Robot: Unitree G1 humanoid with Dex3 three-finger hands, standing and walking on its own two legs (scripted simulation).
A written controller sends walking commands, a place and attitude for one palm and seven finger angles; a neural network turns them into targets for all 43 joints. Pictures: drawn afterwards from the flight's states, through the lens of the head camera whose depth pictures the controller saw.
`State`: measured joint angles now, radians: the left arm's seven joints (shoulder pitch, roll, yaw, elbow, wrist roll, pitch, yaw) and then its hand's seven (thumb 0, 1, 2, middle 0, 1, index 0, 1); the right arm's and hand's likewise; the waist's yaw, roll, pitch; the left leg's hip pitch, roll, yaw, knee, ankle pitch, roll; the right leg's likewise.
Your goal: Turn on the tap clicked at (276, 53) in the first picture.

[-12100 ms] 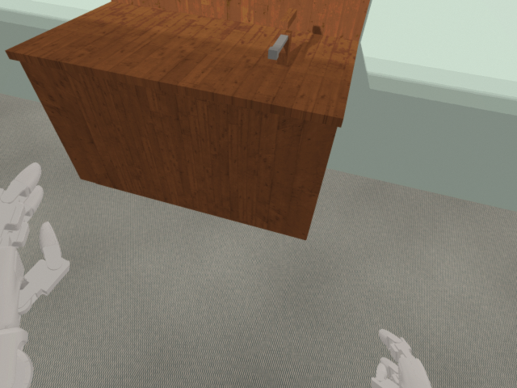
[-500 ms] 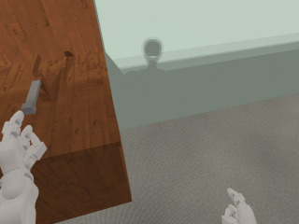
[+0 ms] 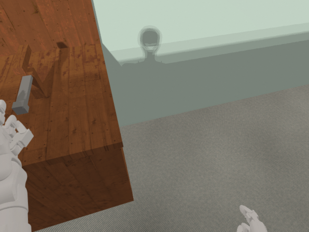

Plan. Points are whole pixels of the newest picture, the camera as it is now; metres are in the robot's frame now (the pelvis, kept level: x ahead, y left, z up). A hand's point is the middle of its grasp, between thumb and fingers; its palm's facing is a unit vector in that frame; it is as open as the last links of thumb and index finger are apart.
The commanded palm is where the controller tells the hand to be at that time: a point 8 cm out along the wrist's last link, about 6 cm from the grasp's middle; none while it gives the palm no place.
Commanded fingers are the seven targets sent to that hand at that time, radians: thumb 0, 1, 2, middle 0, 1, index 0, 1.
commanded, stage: reach beside the lever's end, fingers flat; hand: left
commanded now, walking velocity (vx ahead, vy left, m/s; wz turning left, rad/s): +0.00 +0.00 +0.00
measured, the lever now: (20, 107) +0.40 +0.41 +0.09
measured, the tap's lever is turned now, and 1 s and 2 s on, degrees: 0 0 1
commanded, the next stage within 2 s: push the lever round in 1.34 s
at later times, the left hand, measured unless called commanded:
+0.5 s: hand (28, 123) +0.35 +0.38 +0.08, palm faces +0.58 -0.81 -0.05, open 8.2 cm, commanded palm +0.33 +0.42 +0.08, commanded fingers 0.00 0.90 0.90 -0.15 -0.15 -0.15 -0.15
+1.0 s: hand (24, 123) +0.35 +0.39 +0.08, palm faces +0.58 -0.81 -0.07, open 8.8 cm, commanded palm +0.34 +0.41 +0.08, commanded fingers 0.00 0.90 0.90 -0.15 -0.15 -0.15 -0.15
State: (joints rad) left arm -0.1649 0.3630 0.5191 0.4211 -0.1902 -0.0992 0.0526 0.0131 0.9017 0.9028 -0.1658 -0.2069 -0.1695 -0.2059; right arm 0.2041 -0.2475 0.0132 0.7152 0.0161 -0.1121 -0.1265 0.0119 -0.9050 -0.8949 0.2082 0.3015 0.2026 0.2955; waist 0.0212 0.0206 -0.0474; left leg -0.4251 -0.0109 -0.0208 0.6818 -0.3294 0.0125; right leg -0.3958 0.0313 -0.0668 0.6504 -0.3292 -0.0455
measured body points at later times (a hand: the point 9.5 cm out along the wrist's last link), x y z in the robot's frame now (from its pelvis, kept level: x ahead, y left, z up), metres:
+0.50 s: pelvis +0.00 +0.00 -0.01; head +0.05 +0.01 +0.43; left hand +0.32 +0.42 +0.08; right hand +0.09 -0.27 -0.13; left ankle +0.01 +0.11 -0.72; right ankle +0.00 -0.09 -0.72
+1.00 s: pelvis -0.03 -0.01 -0.03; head +0.04 +0.01 +0.42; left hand +0.32 +0.43 +0.08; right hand +0.05 -0.28 -0.14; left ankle +0.01 +0.11 -0.72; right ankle +0.00 -0.09 -0.72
